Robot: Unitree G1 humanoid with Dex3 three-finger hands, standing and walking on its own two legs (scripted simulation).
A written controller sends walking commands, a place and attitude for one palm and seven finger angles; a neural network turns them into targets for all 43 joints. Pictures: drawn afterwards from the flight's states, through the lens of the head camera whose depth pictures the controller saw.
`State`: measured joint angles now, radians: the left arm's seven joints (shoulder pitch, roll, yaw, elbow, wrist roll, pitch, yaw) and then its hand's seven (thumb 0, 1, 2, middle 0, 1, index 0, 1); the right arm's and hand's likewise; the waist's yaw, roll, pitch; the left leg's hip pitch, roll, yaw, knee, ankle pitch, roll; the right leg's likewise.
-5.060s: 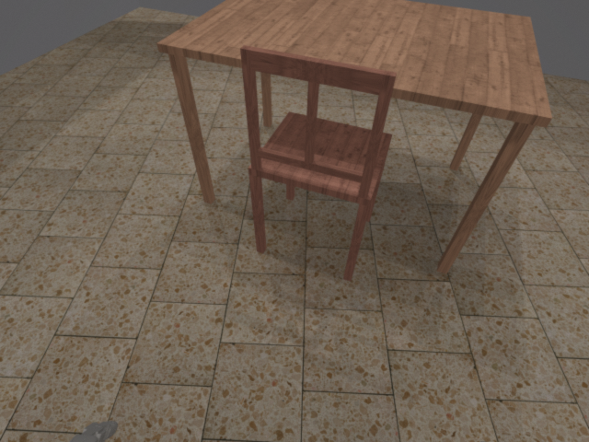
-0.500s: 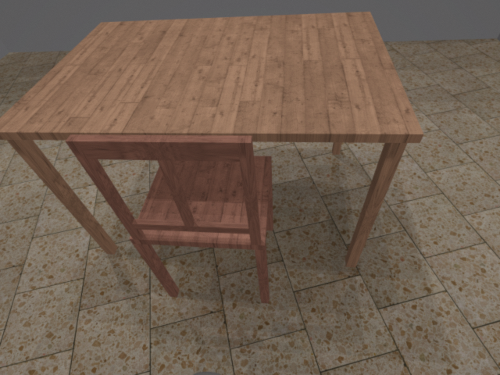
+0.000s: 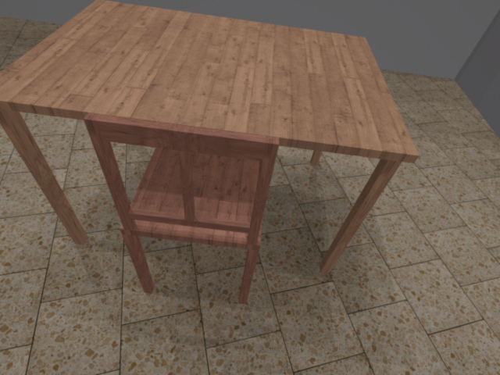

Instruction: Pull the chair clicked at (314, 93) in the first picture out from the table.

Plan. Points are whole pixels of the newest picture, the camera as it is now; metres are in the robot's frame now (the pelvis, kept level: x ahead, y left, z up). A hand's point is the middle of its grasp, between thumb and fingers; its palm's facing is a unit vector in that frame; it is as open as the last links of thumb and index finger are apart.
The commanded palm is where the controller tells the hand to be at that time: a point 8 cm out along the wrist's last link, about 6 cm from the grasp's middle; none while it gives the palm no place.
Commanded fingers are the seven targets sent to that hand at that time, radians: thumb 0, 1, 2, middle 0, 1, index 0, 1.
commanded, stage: come to a stop and stand still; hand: left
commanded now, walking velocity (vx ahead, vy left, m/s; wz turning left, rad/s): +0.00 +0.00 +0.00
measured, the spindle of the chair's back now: (187, 187) +0.55 +0.17 -0.10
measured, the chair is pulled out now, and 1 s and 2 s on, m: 0.00 0.00 0.00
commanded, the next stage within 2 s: look again from close up in 0.60 s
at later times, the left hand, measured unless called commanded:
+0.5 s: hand out of the picture +0.07 +0.13 -0.18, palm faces +0.08 -0.97 -0.21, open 7.2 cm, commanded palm none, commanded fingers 0.00 0.90 0.90 -0.20 -0.30 -0.20 -0.30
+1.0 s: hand out of the picture -0.01 +0.14 -0.19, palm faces +0.05 -0.98 -0.17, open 7.4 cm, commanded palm none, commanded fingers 0.00 0.90 0.90 -0.20 -0.30 -0.20 -0.30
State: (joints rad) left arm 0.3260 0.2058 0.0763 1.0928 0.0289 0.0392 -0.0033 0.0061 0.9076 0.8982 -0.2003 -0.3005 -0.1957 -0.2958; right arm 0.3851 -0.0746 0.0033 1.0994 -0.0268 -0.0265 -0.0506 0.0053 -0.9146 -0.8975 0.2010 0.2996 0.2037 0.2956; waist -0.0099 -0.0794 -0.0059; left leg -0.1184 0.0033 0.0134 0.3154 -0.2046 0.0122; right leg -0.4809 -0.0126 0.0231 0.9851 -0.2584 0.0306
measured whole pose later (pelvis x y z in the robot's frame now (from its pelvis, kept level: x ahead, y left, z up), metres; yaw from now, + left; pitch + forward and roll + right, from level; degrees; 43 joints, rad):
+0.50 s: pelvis +0.03 -0.06 -0.01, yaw +1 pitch -1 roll +0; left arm 0.20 0.16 0.04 1.11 0.00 -0.01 0.04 0.00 0.96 0.90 -0.20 -0.30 -0.20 -0.30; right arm 0.29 -0.11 -0.01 1.16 -0.02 -0.01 -0.05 0.00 -0.91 -0.90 0.20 0.30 0.20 0.29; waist -0.01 0.01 0.01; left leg -0.12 0.08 0.01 0.41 -0.27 -0.06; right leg -0.15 0.03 -0.08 0.42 -0.25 -0.05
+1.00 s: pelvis +0.01 -0.02 -0.01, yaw +0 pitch -2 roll -1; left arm 0.33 0.13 0.00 1.12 0.01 0.00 0.03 0.01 0.90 0.90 -0.20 -0.30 -0.20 -0.30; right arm 0.30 -0.16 0.01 1.07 -0.02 -0.02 -0.03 0.01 -0.94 -0.90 0.20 0.30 0.20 0.29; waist 0.01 0.01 0.01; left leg -0.18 0.01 0.04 0.51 -0.30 0.02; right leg -0.21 -0.01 -0.05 0.49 -0.25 -0.01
